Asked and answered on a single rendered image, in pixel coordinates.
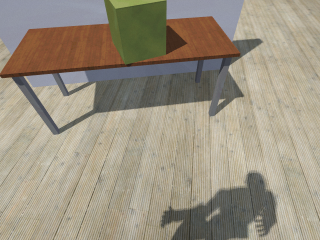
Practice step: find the carton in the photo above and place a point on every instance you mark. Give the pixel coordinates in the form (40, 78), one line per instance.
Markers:
(138, 28)

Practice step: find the table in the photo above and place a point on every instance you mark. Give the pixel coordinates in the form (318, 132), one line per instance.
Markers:
(66, 49)

